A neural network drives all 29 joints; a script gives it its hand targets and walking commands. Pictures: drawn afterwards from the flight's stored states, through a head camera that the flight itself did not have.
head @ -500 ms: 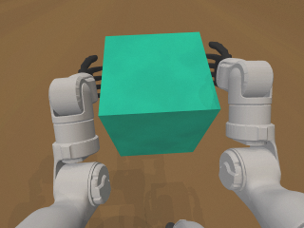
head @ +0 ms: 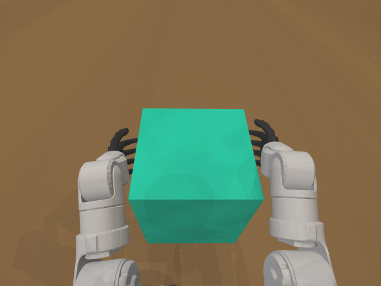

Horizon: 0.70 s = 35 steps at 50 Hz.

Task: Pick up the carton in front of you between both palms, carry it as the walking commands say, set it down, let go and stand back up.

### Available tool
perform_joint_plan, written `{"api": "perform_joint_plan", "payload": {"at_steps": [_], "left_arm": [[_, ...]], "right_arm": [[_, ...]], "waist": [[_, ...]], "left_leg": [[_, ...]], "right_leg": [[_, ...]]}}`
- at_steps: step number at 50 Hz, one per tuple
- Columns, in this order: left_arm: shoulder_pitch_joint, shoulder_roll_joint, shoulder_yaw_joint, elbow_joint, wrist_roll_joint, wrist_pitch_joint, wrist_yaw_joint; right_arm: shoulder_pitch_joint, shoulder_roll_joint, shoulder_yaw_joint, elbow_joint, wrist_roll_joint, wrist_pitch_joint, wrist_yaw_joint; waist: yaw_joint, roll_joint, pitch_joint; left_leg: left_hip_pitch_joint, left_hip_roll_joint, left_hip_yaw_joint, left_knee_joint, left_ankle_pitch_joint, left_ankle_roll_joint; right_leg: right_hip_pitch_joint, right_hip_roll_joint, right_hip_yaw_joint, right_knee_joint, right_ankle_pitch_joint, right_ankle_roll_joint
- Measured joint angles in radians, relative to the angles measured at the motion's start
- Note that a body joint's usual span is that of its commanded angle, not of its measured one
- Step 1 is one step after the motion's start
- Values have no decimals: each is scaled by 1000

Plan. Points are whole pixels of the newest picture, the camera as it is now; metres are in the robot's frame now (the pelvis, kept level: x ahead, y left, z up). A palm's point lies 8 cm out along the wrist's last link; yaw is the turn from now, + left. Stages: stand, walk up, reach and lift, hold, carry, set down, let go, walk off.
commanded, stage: carry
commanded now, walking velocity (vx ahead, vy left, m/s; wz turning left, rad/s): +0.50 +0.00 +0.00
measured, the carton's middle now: (192, 180) +0.33 +0.01 +0.01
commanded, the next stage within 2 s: none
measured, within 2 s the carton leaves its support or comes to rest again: neither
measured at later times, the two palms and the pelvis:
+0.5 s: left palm (138, 90) +0.54 +0.13 +0.09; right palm (255, 78) +0.56 -0.16 +0.10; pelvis +0.30 -0.03 +0.01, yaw +3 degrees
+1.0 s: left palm (139, 32) +0.82 +0.16 +0.09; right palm (232, 28) +0.82 -0.14 +0.10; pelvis +0.55 +0.02 +0.01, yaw +0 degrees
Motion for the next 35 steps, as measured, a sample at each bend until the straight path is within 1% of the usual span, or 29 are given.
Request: {"api": "perform_joint_plan", "payload": {"at_steps": [1,2,3,6,8,11,14,15,16,17,18,19,20,21,22,23,25,28,31,35], "left_arm": [[35,-11,-3,-31,0,-2,-2],[70,-25,-7,-65,0,-4,-3],[105,-41,-12,-101,2,-7,-3],[201,-89,-37,-216,7,-25,-6],[252,-85,-84,-279,11,-33,-7],[308,-69,-127,-341,13,-31,-8],[349,-62,-142,-362,18,-15,-9],[355,-61,-144,-359,21,-6,-10],[354,-62,-144,-350,23,1,-12],[352,-62,-148,-324,25,-1,-13],[347,-63,-152,-292,28,-2,-15],[341,-63,-154,-261,31,0,-15],[341,-63,-154,-238,33,5,-15],[345,-63,-152,-223,33,10,-16],[354,-62,-150,-216,33,14,-16],[364,-61,-148,-215,32,16,-16],[378,-59,-148,-221,30,17,-15],[383,-58,-147,-247,23,12,-11],[375,-59,-150,-274,18,7,-9],[365,-60,-157,-288,22,12,-9]], "right_arm": [[43,15,6,-38,-2,-3,0],[88,27,11,-82,-1,-5,-1],[134,39,15,-129,2,-5,-1],[246,51,35,-264,18,-11,4],[286,37,58,-322,35,-13,8],[321,30,86,-369,42,-8,11],[346,25,110,-372,35,9,16],[350,25,115,-367,30,17,16],[352,24,116,-361,25,25,17],[353,22,110,-347,20,29,19],[356,20,101,-329,17,33,20],[359,18,95,-311,15,38,20],[363,17,92,-293,12,44,20],[366,19,91,-277,8,48,20],[369,22,94,-265,5,51,20],[372,21,100,-255,3,53,21],[377,20,110,-249,2,53,21],[377,20,118,-268,3,46,21],[376,20,117,-302,5,40,22],[380,19,113,-326,8,42,23]], "waist": [[-3,8,5],[-6,15,9],[-8,22,13],[-17,37,24],[-23,38,21],[-27,33,-11],[-26,35,-66],[-24,37,-85],[-24,39,-103],[-17,57,-120],[-9,67,-133],[-2,64,-142],[3,57,-147],[8,50,-150],[12,44,-151],[16,41,-151],[23,35,-148],[29,26,-138],[28,21,-134],[25,14,-146]], "left_leg": [[21,4,-1,-11,-23,-1],[46,9,-3,-34,-25,-15],[73,12,-6,-60,-26,-22],[154,21,-14,-124,-49,-18],[205,23,-18,-147,-72,-23],[285,23,-20,-168,-122,-41],[366,29,-25,-152,-199,-66],[385,34,-30,-119,-239,-76],[393,42,-36,-63,-288,-86],[373,67,-39,33,-332,-91],[324,76,-62,172,-333,-95],[258,66,-91,324,-341,-91],[190,54,-108,455,-347,-84],[127,48,-114,547,-338,-78],[71,48,-112,593,-313,-73],[25,53,-109,595,-283,-72],[-42,65,-101,515,-229,-75],[-92,81,-89,314,-157,-81],[-103,87,-69,145,-64,-83],[-61,76,-15,10,15,-85]], "right_leg": [[-55,8,2,85,3,0],[-102,10,-4,122,19,1],[-139,7,-12,116,36,4],[-215,-2,-26,-18,66,14],[-243,-9,-33,-129,112,18],[-250,-18,-59,-291,226,18],[-203,-14,-105,-429,335,10],[-173,-10,-126,-469,349,2],[-142,-6,-142,-486,367,-18],[-137,4,-156,-450,377,-50],[-136,8,-166,-407,344,-69],[-125,6,-171,-385,304,-78],[-107,3,-172,-385,274,-79],[-85,2,-171,-400,261,-75],[-59,2,-170,-424,261,-67],[-33,3,-169,-451,260,-64],[21,5,-166,-506,257,-61],[96,4,-159,-571,247,-51],[165,-1,-155,-606,215,-33],[248,-15,-145,-593,130,4]]}}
